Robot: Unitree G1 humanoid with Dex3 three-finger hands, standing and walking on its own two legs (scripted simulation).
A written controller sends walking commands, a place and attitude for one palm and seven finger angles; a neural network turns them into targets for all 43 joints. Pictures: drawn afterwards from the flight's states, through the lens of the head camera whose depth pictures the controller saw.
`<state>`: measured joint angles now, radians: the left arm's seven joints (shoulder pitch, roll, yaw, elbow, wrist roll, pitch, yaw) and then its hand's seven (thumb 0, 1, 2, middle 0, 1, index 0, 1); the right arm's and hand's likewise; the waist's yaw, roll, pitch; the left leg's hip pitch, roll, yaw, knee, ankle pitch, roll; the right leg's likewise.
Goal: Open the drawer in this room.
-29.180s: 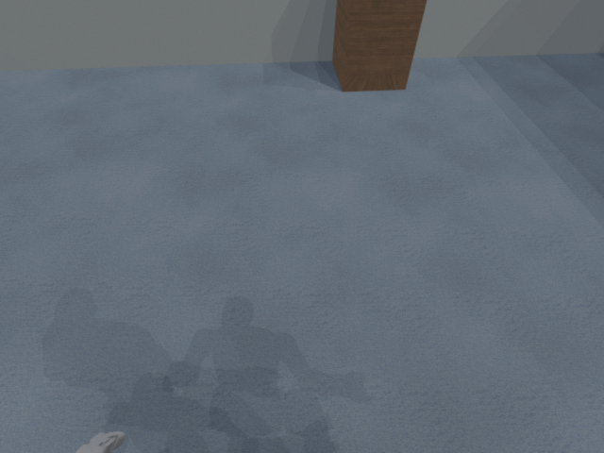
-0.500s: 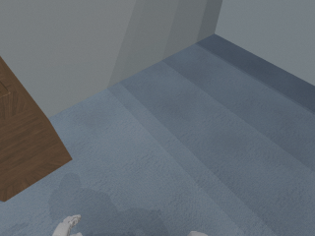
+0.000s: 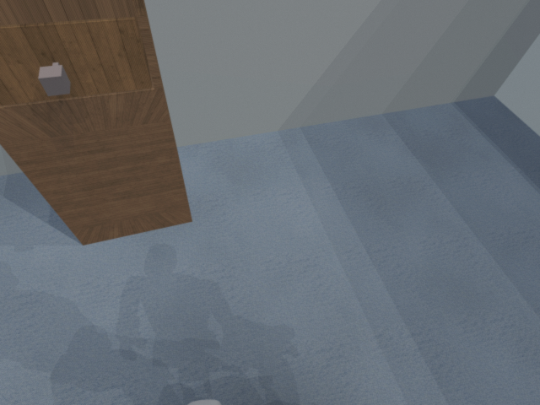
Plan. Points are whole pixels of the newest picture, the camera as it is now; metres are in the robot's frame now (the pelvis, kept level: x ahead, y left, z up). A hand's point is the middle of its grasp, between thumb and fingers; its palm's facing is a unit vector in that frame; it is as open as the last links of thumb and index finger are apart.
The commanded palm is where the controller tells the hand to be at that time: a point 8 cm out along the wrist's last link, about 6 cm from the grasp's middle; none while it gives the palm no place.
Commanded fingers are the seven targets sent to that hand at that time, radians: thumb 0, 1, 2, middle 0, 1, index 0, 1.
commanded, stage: turn to face it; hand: left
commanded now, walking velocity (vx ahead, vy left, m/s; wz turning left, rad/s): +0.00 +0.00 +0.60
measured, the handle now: (55, 75) +0.73 +0.53 +0.01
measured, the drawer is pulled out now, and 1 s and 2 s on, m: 0.00 0.00 0.00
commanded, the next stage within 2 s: take the last steps up to it in 0.62 s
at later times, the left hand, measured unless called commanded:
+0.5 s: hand out of the picture +0.09 +0.22 -0.13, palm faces +0.21 -0.95 -0.25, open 7.4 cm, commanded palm none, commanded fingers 0.00 0.90 0.90 -0.20 -0.30 -0.20 -0.30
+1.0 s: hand out of the picture -0.11 +0.13 -0.14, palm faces +0.48 -0.84 -0.23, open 7.4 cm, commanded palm none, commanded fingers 0.00 0.90 0.90 -0.20 -0.30 -0.20 -0.30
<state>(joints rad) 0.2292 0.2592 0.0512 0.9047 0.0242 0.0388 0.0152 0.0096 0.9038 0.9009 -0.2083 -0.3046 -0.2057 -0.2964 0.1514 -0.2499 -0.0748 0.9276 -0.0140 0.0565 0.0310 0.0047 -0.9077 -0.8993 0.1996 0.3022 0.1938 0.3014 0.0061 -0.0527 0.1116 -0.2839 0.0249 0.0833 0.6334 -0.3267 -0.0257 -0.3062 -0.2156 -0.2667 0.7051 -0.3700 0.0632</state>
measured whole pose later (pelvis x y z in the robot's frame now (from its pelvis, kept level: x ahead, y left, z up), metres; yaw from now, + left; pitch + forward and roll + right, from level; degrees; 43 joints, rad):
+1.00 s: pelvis +0.00 -0.02 +0.02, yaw +25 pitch -1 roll +1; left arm 0.38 0.17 0.03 1.05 0.04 -0.03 0.01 0.01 0.91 0.90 -0.21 -0.30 -0.20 -0.30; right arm 0.17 -0.24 -0.06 1.03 -0.03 0.05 0.02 0.01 -0.91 -0.90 0.20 0.30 0.19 0.30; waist 0.06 0.00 0.05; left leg -0.34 0.06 0.04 0.78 -0.40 -0.05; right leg -0.13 -0.09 -0.17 0.42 -0.28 0.00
